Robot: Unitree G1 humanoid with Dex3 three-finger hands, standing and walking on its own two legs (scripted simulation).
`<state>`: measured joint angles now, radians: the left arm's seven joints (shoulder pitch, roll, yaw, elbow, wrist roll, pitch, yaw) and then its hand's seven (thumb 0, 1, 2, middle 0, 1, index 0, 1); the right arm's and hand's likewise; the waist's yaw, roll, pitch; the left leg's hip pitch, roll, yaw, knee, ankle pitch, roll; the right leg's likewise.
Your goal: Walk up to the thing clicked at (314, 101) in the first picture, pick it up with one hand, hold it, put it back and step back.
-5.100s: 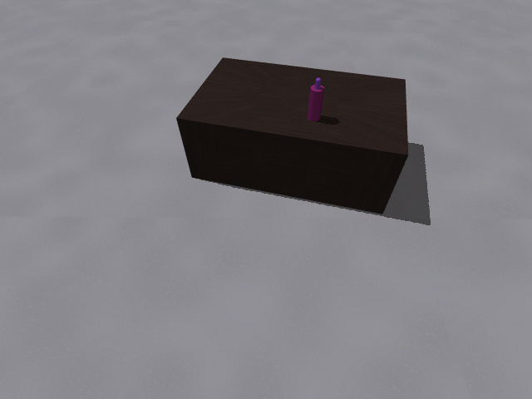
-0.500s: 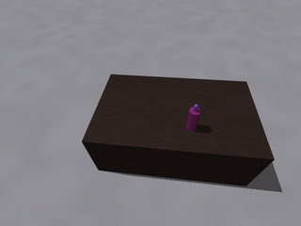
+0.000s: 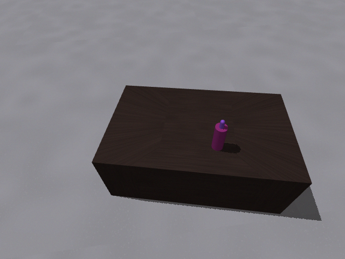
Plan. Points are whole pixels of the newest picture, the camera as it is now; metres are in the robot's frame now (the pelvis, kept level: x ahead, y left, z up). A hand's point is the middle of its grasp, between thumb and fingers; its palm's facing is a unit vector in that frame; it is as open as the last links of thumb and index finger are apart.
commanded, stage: stand
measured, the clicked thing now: (219, 134) +0.70 -0.18 -0.30
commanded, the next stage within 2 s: walk up in 1.66 s
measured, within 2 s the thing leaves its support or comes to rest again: neither
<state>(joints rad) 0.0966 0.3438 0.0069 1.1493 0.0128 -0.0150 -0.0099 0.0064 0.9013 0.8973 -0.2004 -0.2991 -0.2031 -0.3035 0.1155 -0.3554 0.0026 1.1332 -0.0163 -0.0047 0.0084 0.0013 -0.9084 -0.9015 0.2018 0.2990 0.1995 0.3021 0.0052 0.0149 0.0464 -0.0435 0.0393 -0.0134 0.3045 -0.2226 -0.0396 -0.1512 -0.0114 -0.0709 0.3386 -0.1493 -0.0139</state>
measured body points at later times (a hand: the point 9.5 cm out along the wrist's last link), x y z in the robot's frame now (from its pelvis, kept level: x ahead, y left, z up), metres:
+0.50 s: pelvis +0.00 +0.00 +0.00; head +0.01 -0.01 +0.45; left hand +0.08 +0.30 -0.13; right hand +0.06 -0.30 -0.14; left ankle -0.03 +0.15 -0.75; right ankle +0.02 -0.11 -0.75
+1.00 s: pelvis +0.00 +0.00 +0.00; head +0.01 -0.01 +0.45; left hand +0.09 +0.30 -0.13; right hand +0.07 -0.30 -0.14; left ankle -0.03 +0.15 -0.75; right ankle +0.02 -0.11 -0.75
